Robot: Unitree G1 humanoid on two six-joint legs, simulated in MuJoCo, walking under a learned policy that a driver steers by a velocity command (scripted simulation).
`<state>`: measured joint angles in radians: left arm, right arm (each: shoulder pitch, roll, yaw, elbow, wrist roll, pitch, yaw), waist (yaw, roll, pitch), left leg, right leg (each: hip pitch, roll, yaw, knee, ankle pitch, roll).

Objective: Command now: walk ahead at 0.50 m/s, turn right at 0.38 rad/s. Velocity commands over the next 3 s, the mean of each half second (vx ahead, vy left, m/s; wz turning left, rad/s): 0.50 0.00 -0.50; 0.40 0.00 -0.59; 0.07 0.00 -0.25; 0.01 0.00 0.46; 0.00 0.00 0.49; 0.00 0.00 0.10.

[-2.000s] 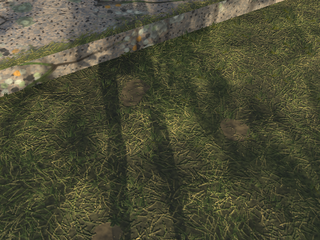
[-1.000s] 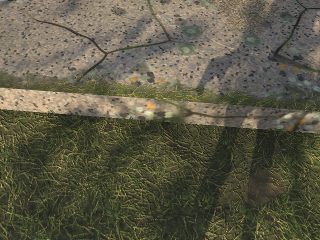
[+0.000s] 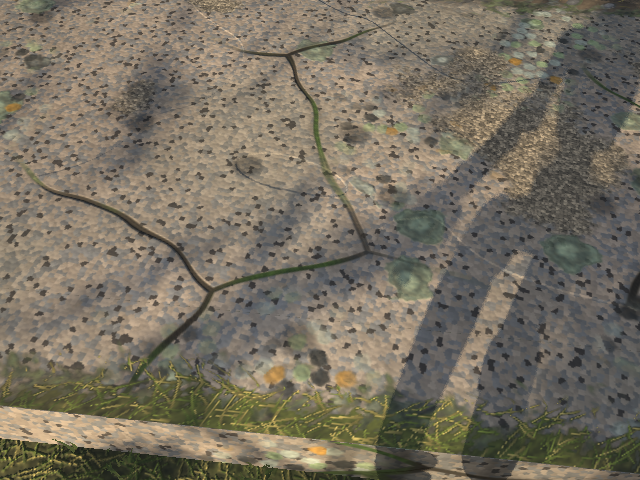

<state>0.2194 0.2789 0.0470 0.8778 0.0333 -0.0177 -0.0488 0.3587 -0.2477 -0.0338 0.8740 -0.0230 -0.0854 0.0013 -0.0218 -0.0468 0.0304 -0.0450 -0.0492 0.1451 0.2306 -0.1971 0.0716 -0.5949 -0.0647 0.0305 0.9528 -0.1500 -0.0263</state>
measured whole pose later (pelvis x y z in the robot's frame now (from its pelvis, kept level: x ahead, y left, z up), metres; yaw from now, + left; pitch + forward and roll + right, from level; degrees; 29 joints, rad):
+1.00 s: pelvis +0.51 -0.06 +0.08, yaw -35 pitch +2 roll +0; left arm 0.18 0.28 0.08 0.70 0.03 -0.02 -0.01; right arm 0.17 -0.18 -0.03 0.73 -0.04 -0.01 -0.04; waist 0.02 -0.04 0.04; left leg -0.66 0.06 0.13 1.08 -0.45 0.05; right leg -0.67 0.09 0.08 1.59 -0.26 -0.07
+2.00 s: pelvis +0.68 -0.10 +0.16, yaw -22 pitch +4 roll -3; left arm 0.06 0.25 0.07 0.72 -0.01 0.01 0.05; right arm 0.23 -0.26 -0.06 0.60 0.00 0.03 -0.05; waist -0.03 0.00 0.00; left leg -0.36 -0.07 -0.11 0.51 -0.20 0.07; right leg -0.51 0.03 0.06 0.91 -0.37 0.08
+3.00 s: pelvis +0.69 -0.05 +0.16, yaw -7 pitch +0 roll +0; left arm 0.23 0.23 0.04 0.79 0.01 0.00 0.03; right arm 0.19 -0.19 -0.01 0.68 -0.02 -0.01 0.01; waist 0.01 0.00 0.00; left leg -0.20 -0.04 0.00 0.46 -0.25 0.04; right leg -0.20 -0.07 0.01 0.44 -0.24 0.06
